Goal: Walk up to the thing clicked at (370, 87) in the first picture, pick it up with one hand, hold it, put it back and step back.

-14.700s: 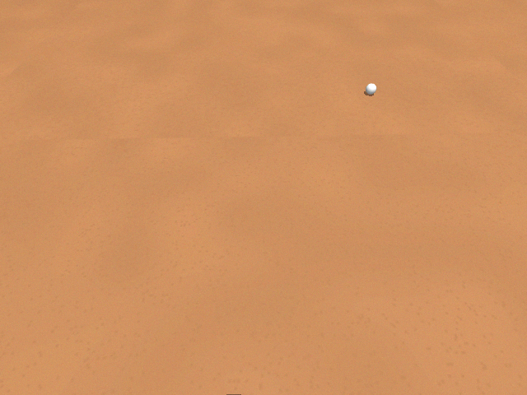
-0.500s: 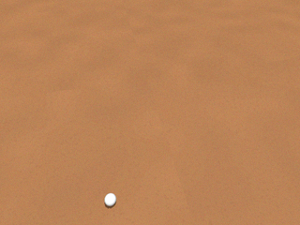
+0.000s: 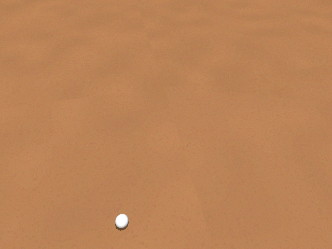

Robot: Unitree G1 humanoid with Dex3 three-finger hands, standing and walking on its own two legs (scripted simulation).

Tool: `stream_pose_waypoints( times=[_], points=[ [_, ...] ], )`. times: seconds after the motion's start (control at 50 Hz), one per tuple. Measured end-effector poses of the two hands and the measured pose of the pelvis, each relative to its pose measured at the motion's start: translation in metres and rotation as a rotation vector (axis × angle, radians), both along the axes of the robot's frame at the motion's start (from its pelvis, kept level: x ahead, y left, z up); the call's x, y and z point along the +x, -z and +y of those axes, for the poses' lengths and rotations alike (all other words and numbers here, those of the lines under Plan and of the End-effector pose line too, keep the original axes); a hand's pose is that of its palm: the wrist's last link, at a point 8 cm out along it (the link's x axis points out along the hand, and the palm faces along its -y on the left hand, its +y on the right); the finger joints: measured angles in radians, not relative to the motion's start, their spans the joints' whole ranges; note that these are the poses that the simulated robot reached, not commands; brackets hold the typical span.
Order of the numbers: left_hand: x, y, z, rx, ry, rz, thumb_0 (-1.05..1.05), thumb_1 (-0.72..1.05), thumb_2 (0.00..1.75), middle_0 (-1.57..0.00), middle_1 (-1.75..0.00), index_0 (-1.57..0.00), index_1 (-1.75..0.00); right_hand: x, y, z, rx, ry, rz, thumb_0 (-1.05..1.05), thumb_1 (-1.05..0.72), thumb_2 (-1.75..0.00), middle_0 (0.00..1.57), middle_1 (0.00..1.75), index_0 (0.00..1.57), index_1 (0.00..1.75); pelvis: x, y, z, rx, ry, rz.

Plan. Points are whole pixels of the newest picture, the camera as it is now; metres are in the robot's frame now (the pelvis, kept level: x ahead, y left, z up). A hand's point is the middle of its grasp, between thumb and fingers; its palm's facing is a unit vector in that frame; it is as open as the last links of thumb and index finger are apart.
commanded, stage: stand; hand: left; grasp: from above
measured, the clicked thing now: (121, 220) +0.39 +0.27 -0.75
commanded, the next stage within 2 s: rise first in 0.80 s
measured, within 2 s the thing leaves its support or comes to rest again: neither
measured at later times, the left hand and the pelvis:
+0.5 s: hand out of the picture +0.07 +0.26 -0.15, palm faces -0.01 -0.93 -0.36, open 7.4 cm; pelvis +0.00 +0.00 +0.00, yaw +0 degrees
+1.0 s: hand out of the picture +0.09 +0.25 -0.15, palm faces +0.05 -0.94 -0.34, open 7.5 cm; pelvis -0.01 +0.00 +0.00, yaw +1 degrees
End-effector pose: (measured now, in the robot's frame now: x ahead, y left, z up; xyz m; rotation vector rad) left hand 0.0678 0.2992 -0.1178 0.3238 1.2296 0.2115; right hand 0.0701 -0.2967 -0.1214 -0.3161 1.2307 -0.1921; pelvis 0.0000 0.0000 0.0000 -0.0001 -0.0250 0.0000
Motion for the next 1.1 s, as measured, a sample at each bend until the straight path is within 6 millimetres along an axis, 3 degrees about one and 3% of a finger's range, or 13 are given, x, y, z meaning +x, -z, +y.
stream_pose_waypoints(
  times=[0.92, 1.0, 1.1],
  points=[
    [-0.008, -0.001, -0.001, 0.003, -0.001, 0.003, 0.00, 0.90, 0.89, -0.21, -0.30, -0.21, -0.30, -0.007, 0.001, -0.002, 0.002, 0.002, 0.004, 0.01, -0.90, -0.90, 0.20, 0.30, 0.20, 0.30, -0.003, 0.000, -0.001, 0.001, 0.000, -0.008],
    [0.015, 0.000, -0.006, -0.010, -0.035, -0.095, 0.01, 0.85, 0.89, -0.22, -0.36, -0.21, -0.36, 0.000, 0.000, 0.007, 0.007, 0.000, -0.090, 0.01, -0.91, -0.91, 0.20, 0.30, 0.20, 0.30, -0.011, 0.005, -0.001, 0.000, -0.016, 0.037],
    [0.053, 0.011, -0.004, -0.017, 0.018, -0.130, 0.00, 0.65, 0.88, -0.20, -0.57, -0.20, -0.57, 0.004, 0.007, 0.024, 0.036, -0.002, -0.151, 0.01, -0.91, -0.91, 0.20, 0.30, 0.20, 0.30, -0.021, 0.017, -0.001, 0.000, -0.011, 0.115]
  ],
)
